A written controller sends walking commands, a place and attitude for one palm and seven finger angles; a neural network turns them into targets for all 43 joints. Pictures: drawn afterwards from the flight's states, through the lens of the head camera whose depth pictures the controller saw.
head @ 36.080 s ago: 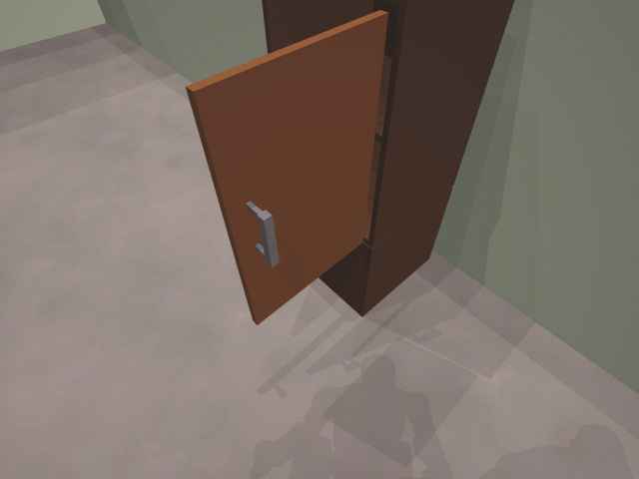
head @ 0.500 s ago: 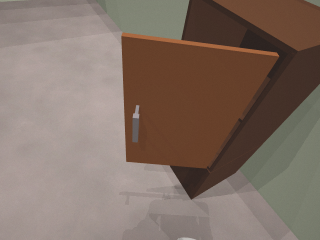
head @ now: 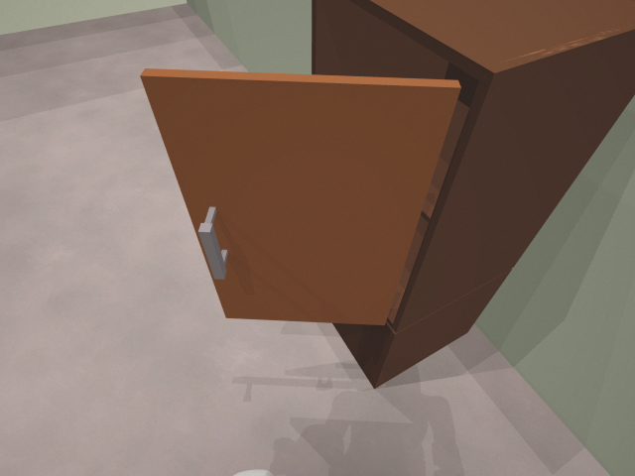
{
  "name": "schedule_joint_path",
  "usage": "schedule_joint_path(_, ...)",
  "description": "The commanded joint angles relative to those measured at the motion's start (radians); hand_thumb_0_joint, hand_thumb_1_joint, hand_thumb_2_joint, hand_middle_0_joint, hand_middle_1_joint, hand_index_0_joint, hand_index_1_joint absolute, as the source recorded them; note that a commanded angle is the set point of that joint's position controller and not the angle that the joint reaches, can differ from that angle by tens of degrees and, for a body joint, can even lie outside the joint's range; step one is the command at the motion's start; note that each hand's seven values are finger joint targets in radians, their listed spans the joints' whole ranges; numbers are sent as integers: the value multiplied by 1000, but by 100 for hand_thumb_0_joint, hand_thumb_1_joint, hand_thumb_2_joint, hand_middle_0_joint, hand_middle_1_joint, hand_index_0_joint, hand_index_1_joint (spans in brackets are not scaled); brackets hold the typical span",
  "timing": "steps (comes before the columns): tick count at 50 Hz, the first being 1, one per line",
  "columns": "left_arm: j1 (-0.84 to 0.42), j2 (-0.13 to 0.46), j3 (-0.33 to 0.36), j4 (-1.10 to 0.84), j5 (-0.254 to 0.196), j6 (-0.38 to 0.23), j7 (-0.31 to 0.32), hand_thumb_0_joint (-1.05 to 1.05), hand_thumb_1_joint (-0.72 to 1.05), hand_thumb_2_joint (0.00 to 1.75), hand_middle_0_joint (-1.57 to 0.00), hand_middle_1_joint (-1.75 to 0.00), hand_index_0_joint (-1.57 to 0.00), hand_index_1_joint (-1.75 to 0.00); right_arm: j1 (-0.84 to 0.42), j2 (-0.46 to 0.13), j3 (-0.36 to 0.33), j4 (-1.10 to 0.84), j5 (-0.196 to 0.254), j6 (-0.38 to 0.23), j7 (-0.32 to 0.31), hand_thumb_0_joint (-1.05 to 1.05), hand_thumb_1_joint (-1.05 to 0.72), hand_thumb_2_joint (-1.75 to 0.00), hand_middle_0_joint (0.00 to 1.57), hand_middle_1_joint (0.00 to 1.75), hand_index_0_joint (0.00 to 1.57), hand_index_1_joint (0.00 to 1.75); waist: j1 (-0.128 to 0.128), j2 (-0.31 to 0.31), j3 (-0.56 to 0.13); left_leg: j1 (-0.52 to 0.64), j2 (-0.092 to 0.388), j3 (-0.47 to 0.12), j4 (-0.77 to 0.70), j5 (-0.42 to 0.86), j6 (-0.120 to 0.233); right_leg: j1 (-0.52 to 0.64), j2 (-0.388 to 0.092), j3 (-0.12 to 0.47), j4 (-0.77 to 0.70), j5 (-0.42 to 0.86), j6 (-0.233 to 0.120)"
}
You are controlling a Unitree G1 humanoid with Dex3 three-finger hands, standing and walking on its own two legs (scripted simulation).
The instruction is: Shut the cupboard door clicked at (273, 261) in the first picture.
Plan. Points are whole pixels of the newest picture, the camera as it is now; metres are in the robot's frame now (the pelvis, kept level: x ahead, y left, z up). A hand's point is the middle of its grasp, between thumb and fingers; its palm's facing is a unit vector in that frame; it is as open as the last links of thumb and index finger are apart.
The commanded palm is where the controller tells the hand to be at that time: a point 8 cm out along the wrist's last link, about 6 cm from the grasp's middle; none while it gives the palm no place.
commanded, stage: come to a stop and stand still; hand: left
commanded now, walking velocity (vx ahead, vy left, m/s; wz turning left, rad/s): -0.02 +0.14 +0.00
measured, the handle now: (216, 244) +0.46 +0.20 -0.03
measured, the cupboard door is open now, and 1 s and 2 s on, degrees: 58 58 58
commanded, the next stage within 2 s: look again from close up in 1.40 s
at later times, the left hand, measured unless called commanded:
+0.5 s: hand out of the picture +0.00 +0.19 -0.18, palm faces +0.04 -0.97 -0.24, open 7.4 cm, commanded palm none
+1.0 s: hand out of the picture +0.02 +0.21 -0.18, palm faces -0.01 -0.98 -0.18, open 7.4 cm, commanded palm none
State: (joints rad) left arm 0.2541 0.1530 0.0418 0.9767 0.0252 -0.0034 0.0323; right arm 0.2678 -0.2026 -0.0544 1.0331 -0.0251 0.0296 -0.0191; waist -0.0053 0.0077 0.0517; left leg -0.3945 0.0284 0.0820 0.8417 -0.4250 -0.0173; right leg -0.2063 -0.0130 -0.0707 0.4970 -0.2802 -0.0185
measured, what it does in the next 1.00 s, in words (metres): steps on the spot: left foot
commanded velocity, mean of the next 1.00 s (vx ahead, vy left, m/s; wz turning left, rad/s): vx -0.01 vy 0.02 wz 0.00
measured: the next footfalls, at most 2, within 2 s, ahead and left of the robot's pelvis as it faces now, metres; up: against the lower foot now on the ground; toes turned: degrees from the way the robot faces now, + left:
left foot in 0.06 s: +0.07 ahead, +0.08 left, +0.00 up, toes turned -1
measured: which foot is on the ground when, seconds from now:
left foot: up 0.00-0.04, down 0.06-1.00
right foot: down 0.00-1.00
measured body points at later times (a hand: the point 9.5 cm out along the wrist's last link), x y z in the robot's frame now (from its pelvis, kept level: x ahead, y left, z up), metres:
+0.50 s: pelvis +0.01 +0.00 +0.00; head +0.01 +0.01 +0.45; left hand +0.00 +0.24 -0.16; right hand +0.08 -0.23 -0.15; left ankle +0.03 +0.08 -0.74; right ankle -0.01 -0.11 -0.74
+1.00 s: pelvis -0.01 +0.04 +0.00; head +0.00 +0.07 +0.45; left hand +0.02 +0.27 -0.16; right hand +0.02 -0.19 -0.14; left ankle +0.03 +0.08 -0.74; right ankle -0.01 -0.11 -0.74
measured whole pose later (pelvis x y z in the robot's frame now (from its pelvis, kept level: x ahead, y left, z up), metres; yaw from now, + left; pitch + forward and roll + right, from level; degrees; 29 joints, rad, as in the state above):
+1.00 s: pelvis -0.01 +0.04 +0.00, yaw -2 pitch -2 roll -1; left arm 0.31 0.18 -0.01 0.99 0.02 0.01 0.05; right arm 0.25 -0.16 -0.01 1.05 -0.01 0.00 -0.01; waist 0.00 -0.03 0.02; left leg -0.24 -0.06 0.13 0.46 -0.21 0.12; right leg -0.18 -0.05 -0.02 0.47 -0.25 0.04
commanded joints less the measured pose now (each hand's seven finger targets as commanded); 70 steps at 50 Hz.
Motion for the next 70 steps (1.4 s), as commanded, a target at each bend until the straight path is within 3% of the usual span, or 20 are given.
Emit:
schedule_joint_path(1, 30, 124, 6, -24, -11, -18, 0, 0, 90, 90, -20, -30, -20, -30, 78, 31, 26, -9, 15, -36, 1, 0, -90, -90, 20, 30, 20, 30, -12, -70, -5, 252, -24, -14, -417, 238, -5, -75, -181, 163, -112, 271, -109)
schedule_joint_path(2, 42, 108, 4, -22, -16, -15, -1, 0, 90, 90, -20, -30, -20, -30, 81, 0, 25, -9, 15, -42, -4, 0, -90, -90, 20, 30, 20, 30, -9, -3, -14, 292, 15, -52, -460, 312, 10, -82, -154, 161, -72, 259, -82)
schedule_joint_path(3, 65, 90, 0, -19, -20, -9, -2, 0, 90, 90, -20, -30, -20, -30, 58, -40, 22, -20, 13, -46, -9, 0, -90, -90, 20, 30, 20, 30, 11, 67, -15, 272, 95, -133, -456, 453, 45, -80, -110, 140, -55, 206, -49)
schedule_joint_path(4, 81, 75, -2, -15, -19, -5, 2, 0, 90, 90, -20, -30, -20, -30, 29, -61, 21, -30, 10, -42, -13, 0, -90, -90, 20, 30, 20, 30, 29, 71, -7, 208, 131, -156, -442, 496, 77, -26, -90, 126, -72, 147, -31)
schedule_joint_path(5, 91, 69, -5, -3, -14, 0, 7, 0, 90, 90, -20, -30, -20, -30, -5, -55, 24, -33, 10, -35, -16, 0, -90, -90, 20, 30, 20, 30, 34, 44, 13, 177, 121, -153, -447, 438, 80, -14, -93, 137, -92, 122, -31)
schedule_joint_path(6, 99, 76, -6, 7, -12, 4, 10, 0, 90, 90, -20, -30, -20, -30, -31, -49, 24, -33, 14, -34, -17, 0, -90, -90, 20, 30, 20, 30, 39, 125, 42, 154, 108, -152, -463, 399, 80, -14, -107, 148, -92, 132, -29)
schedule_joint_path(11, 110, 99, -12, 18, -6, 1, 11, 0, 90, 90, -20, -30, -20, -30, -34, -38, 22, -48, 18, -19, -12, 0, -90, -90, 20, 30, 20, 30, 24, -14, 29, 176, 75, -127, -468, 254, 61, -27, -138, 174, -128, 133, -43)
schedule_joint_path(15, 106, 86, -18, 18, -7, -5, 10, 0, 90, 90, -20, -30, -20, -30, -23, -42, 24, -43, 15, -22, -5, 0, -90, -90, 20, 30, 20, 30, 10, -55, -21, 228, 71, -129, -478, 236, 58, -52, -134, 168, -139, 67, -38)
schedule_joint_path(16, 81, 265, -29, -17, 6, -38, 15, 0, 90, 90, -20, -30, -20, -30, -83, -153, 10, -134, -1, -53, 1, 0, -90, -90, 20, 30, 20, 30, -16, 40, 45, 234, 19, -172, -471, 426, 57, -68, -85, 142, -92, 148, -44)
schedule_joint_path(17, 107, 185, -7, -37, 1, -27, 20, 0, 90, 90, -20, -30, -20, -30, -72, -132, -12, -145, 5, -66, -1, 0, -90, -90, 20, 30, 20, 30, 11, 10, -114, 248, 69, -168, -384, 333, 68, -48, -115, 143, -65, 40, -37)
schedule_joint_path(18, 119, 124, -14, -25, 1, -23, 25, 0, 90, 90, -20, -30, -20, -30, -63, -71, -6, -138, 4, -57, -2, 0, -90, -90, 20, 30, 20, 30, -3, -13, -151, 236, 57, -157, -364, 277, 63, -46, -128, 160, -76, 47, -43)
schedule_joint_path(21, 102, 133, -23, -47, 2, -22, 24, 0, 90, 90, -20, -30, -20, -30, -29, -49, 7, -144, 2, -40, 4, 0, -90, -90, 20, 30, 20, 30, -11, -117, -91, 177, 17, -121, -318, 202, 54, -75, -171, 219, -123, 15, -67)
schedule_joint_path(23, 80, 139, -18, -55, 0, -20, 24, 0, 90, 90, -20, -30, -20, -30, -24, -52, 3, -137, 5, -38, 4, 0, -90, -90, 20, 30, 20, 30, -22, -81, -23, 165, 26, -123, -329, 215, 53, -133, -160, 202, -118, -12, -65)
schedule_joint_path(25, 98, 135, -20, -56, -1, -16, 24, 0, 90, 90, -20, -30, -20, -30, -23, -64, 7, -131, 9, -46, 3, 0, -90, -90, 20, 30, 20, 30, -5, -20, 9, 142, 56, -152, -379, 287, 67, -119, -112, 153, -65, 56, -44)
schedule_joint_path(26, 118, 131, -24, -56, 1, -15, 24, 0, 90, 90, -20, -30, -20, -30, -19, -65, 12, -126, 6, -48, 4, 0, -90, -90, 20, 30, 20, 30, 9, -20, 8, 132, 68, -154, -381, 332, 76, -86, -96, 135, -51, 102, -36)
schedule_joint_path(29, 134, 139, -22, -47, -5, -11, 25, 0, 90, 90, -20, -30, -20, -30, -27, -83, 13, -119, 10, -53, 0, 0, -90, -90, 20, 30, 20, 30, 17, 10, -9, 133, 77, -163, -405, 377, 82, -50, -85, 116, -28, 130, -22)
schedule_joint_path(31, 139, 138, -25, -53, -4, -10, 25, 0, 90, 90, -20, -30, -20, -30, -20, -80, 19, -106, 10, -55, 0, 0, -90, -90, 20, 30, 20, 30, 25, -5, -29, 138, 79, -152, -398, 425, 85, -14, -85, 113, -33, 164, -18)
schedule_joint_path(39, 106, 136, -29, -54, -6, -2, 22, 0, 90, 90, -20, -30, -20, -30, -28, -84, 21, -77, 11, -50, 4, 0, -90, -90, 20, 30, 20, 30, 14, -14, 7, 131, 78, -158, -475, 242, 76, -35, -88, 118, -72, 81, -9)
schedule_joint_path(48, 124, 112, -34, -22, -1, 6, 19, 0, 90, 90, -20, -30, -20, -30, -18, -92, 16, -43, 15, -50, 3, 0, -90, -90, 20, 30, 20, 30, 13, 27, 15, 132, 105, -197, -588, 89, 72, -23, -77, 86, -78, 55, 9)
schedule_joint_path(70, 234, 60, -35, 98, 2, 6, 25, 0, 90, 90, -20, -30, -20, -30, 27, -67, 5, 46, 23, -42, -6, 0, -90, -90, 20, 30, 20, 30, 10, 7, 34, 185, 119, -219, -685, 9, 25, -50, -82, 81, -77, 49, 18)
